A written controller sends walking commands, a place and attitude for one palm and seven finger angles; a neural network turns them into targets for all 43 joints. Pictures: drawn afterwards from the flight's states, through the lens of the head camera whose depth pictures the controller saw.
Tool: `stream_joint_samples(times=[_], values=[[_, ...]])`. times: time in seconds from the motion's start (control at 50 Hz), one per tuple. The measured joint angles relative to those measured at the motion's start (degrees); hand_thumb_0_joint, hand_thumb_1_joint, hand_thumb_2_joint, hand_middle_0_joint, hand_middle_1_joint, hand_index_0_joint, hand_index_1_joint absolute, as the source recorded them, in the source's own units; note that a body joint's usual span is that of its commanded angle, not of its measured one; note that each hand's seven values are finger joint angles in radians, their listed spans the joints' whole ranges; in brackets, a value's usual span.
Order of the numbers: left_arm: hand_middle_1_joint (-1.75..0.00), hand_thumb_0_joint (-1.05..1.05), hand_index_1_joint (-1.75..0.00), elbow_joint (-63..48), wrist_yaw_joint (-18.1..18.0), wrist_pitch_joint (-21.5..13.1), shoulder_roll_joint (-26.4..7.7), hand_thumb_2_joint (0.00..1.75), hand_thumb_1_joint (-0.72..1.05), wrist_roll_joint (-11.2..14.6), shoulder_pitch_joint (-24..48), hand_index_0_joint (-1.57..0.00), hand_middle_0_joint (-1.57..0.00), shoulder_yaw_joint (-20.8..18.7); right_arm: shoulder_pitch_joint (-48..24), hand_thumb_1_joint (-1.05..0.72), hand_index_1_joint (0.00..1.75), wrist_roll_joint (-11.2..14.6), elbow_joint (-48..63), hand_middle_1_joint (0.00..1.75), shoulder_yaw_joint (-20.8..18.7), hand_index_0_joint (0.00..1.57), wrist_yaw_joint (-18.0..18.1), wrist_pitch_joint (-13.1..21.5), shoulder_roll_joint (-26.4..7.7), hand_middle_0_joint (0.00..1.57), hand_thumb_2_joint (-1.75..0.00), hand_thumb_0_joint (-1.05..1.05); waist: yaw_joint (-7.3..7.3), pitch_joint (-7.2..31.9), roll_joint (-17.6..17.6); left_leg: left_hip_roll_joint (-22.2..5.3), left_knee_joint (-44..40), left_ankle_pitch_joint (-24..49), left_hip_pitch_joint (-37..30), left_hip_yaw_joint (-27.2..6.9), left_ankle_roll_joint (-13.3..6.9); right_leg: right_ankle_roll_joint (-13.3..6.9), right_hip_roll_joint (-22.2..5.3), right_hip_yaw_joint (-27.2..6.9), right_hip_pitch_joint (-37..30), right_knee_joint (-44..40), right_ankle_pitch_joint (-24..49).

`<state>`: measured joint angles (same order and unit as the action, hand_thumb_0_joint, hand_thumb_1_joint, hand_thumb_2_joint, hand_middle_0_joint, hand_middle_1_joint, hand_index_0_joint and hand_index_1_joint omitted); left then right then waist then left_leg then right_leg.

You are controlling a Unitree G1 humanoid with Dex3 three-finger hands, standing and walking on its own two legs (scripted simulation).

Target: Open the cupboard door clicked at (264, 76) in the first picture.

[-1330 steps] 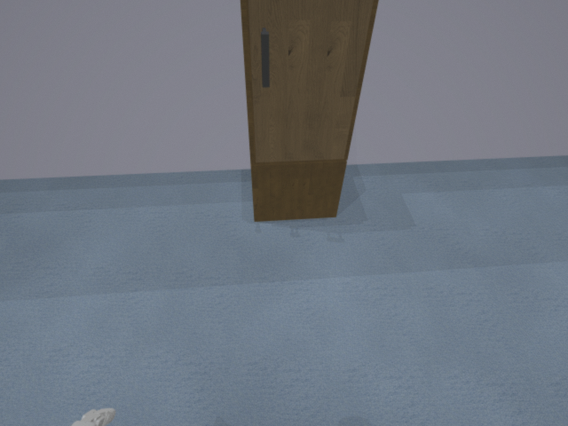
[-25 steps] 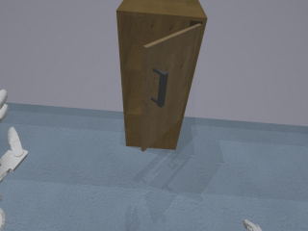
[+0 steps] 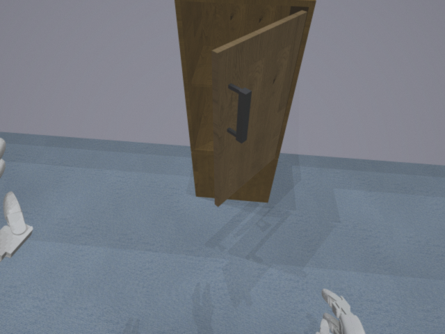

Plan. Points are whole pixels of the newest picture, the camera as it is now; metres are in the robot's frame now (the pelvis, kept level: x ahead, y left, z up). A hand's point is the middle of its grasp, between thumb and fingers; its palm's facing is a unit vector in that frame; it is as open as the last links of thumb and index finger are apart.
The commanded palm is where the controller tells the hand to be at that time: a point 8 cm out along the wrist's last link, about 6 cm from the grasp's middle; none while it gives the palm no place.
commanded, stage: stop stepping back and stand still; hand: left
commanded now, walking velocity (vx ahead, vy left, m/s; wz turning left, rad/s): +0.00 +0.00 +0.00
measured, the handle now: (237, 114) +0.63 +0.01 +0.04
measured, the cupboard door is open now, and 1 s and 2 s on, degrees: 52 52 52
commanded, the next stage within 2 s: let the arm hang, fingers relaxed in 0.16 s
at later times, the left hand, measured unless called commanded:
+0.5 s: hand out of the picture +0.11 +0.21 -0.12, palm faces -0.02 -0.95 -0.30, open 7.4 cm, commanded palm none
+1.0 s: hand out of the picture -0.02 +0.23 -0.15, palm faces +0.05 -0.95 -0.30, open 7.3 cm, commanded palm none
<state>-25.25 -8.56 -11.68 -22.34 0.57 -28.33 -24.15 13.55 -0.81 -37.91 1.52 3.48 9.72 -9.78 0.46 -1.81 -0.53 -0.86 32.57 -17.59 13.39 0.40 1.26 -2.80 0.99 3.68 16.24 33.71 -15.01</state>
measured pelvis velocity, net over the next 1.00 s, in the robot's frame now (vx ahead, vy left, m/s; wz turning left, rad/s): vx -0.03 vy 0.01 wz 0.02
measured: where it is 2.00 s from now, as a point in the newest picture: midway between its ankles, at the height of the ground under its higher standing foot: outside the picture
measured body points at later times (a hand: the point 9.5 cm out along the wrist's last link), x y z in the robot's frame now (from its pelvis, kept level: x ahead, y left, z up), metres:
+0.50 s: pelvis -0.02 +0.00 +0.00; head +0.00 -0.02 +0.45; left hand +0.11 +0.26 -0.10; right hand +0.11 -0.26 -0.13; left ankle +0.00 +0.13 -0.73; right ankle +0.02 -0.08 -0.73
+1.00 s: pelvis -0.03 +0.01 +0.01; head -0.02 -0.01 +0.46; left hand -0.02 +0.28 -0.13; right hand -0.06 -0.22 -0.15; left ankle +0.00 +0.13 -0.73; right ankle +0.02 -0.08 -0.73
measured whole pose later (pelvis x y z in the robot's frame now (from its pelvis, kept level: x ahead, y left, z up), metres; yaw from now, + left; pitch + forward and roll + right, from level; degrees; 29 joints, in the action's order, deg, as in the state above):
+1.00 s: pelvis -0.03 +0.01 +0.01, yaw +1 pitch -1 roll +0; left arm 64.3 -0.6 0.8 -14.1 -0.7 -13.2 -2.2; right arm 19.6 -2.0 -64.8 -0.3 0.7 -1.2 -10.4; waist -0.3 -2.4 1.7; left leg 0.3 25.4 -11.2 12.8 -0.9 0.0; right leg -3.2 1.0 4.7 14.3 24.2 -8.8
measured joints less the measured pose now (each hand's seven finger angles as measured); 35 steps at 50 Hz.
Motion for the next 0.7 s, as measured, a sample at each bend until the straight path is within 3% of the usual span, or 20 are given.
stream_joint_samples(times=[0.06, 0.14, 0.26, 0.3, 0.34, 0.38, 0.44, 0.5, 0.58, 0.7], values=[[-0.30, 0.01, -0.30, -1.51, 0.67, -0.24, 0.57, 0.90, 0.89, 0.43, -1.34, -0.21, -0.21, 1.61, -1.50, -0.90, 0.30, 0.28, 0.51, 0.30, -0.64, 0.21, -0.54, -0.34, -0.93, 0.21, -0.90, 0.01, -0.85, -0.17, 1.44, -0.63, 1.75, -0.04, 1.73, -0.73, -0.64, -1.15, 0.89, 0.66, -0.06, -1.81, -0.17], [-0.30, 0.01, -0.30, -3.30, 1.10, -0.59, -0.27, 0.90, 0.89, 0.87, -4.69, -0.21, -0.22, 2.07, -2.23, -0.90, 0.30, 0.48, 1.19, 0.30, -1.70, 0.21, -0.14, -1.59, -2.29, 0.21, -0.90, 0.01, -1.36, 0.15, 2.22, -0.54, -0.31, 0.46, 1.05, -0.78, -1.28, -0.99, 1.54, 0.70, -0.33, -3.63, 0.69], [-0.30, 0.01, -0.30, -0.93, 0.60, -0.34, -1.84, 0.90, 0.89, 1.34, -5.90, -0.22, -0.22, -0.06, -1.86, -0.90, 0.30, 0.60, 1.67, 0.30, -2.27, 0.20, 1.11, -2.46, -2.89, 0.20, -0.90, 0.01, -0.39, 0.14, 0.77, 0.43, -6.22, 2.61, -1.80, 0.34, -0.62, -0.26, 0.68, -0.54, -1.46, -6.27, 1.97], [-0.30, 0.00, -0.30, 7.91, 2.88, -0.39, -2.46, 0.90, 0.89, -0.26, -0.58, -0.21, -0.21, 3.57, -2.42, -0.90, 0.30, 0.83, -0.68, 0.30, -3.06, 0.20, -1.16, -1.10, -4.89, 0.20, -0.90, 0.01, 0.02, 0.81, 2.15, 1.02, -4.93, 2.78, 0.30, -0.48, -0.93, 0.14, -0.02, 0.18, 0.47, -4.55, 1.99], [-0.30, 0.00, -0.30, 21.17, 5.62, 4.14, -1.48, 0.90, 0.89, -1.31, 5.79, -0.21, -0.21, 8.98, -4.14, -0.90, 0.30, 0.68, -3.68, 0.30, -3.31, 0.20, -2.81, -2.86, -7.20, 0.20, -0.90, 0.00, 0.57, 1.47, 3.56, 1.98, -3.39, 2.49, 1.97, -0.57, -1.23, 0.13, -0.99, 0.17, 2.21, -2.47, 0.70], [-0.30, 0.00, -0.30, 35.04, 7.23, 8.73, 1.20, 0.90, 0.90, -2.04, 10.25, -0.20, -0.20, 13.62, -5.79, -0.90, 0.30, 0.28, -5.98, 0.30, -3.30, 0.20, -3.38, -5.04, -8.47, 0.20, -0.90, 0.00, 0.23, 1.82, 4.96, 2.27, -1.86, 2.01, 3.17, -0.49, -1.49, 0.15, -1.31, 0.10, 3.53, -0.72, 0.08], [-0.30, 0.00, -0.29, 51.86, 8.67, 12.61, 4.93, 0.90, 0.90, -2.76, 13.35, -0.20, -0.20, 19.34, -6.24, -0.90, 0.30, -0.12, -8.01, 0.30, -2.92, 0.20, -3.74, -7.26, -8.03, 0.20, -0.90, 0.00, -0.90, 1.15, 4.46, 2.34, -0.76, 1.71, 3.28, -0.40, -1.36, -0.23, -1.42, 0.03, 3.83, 0.73, -0.24], [-0.30, 0.01, -0.29, 63.55, 9.41, 14.04, 8.30, 0.90, 0.91, -2.57, 14.22, -0.20, -0.20, 23.48, -4.93, -0.90, 0.30, -0.62, -10.42, 0.30, -2.23, 0.20, -3.94, -8.85, -6.65, 0.20, -0.90, 0.00, -1.66, -0.26, 1.96, 2.19, -0.66, 1.91, 2.33, -0.77, -0.92, -0.67, -1.30, 0.41, 2.80, 0.87, -0.24], [-0.30, 0.00, -0.30, 73.86, 9.01, 14.36, 12.02, 0.90, 0.92, -1.63, 14.04, -0.20, -0.21, 25.38, -2.35, -0.90, 0.30, -1.04, -14.90, 0.30, -1.30, 0.20, -3.84, -10.53, -4.97, 0.20, -0.90, 0.00, -1.34, -1.74, -0.61, 1.35, -2.54, 3.27, 0.86, -1.36, -0.45, -0.84, -0.42, 1.03, 0.66, -2.28, 1.72], [-0.30, -0.01, -0.30, 81.83, 8.66, 13.15, 9.90, 0.90, 0.97, -1.48, 13.98, -0.21, -0.21, 23.96, 1.52, -0.90, 0.30, -1.19, -20.74, 0.30, -1.16, 0.20, -3.41, -11.77, -2.98, 0.20, -0.90, 0.00, -0.18, -2.39, -0.33, 0.37, -5.18, 5.45, 0.66, -2.33, -0.42, -1.33, 0.73, 2.00, -1.06, -7.77, 5.19]])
